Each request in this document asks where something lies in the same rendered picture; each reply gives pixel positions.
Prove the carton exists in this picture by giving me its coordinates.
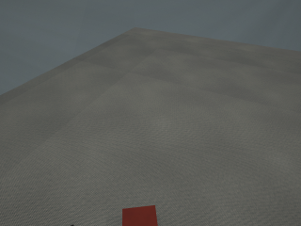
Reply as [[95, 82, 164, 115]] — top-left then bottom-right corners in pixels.
[[122, 205, 158, 226]]

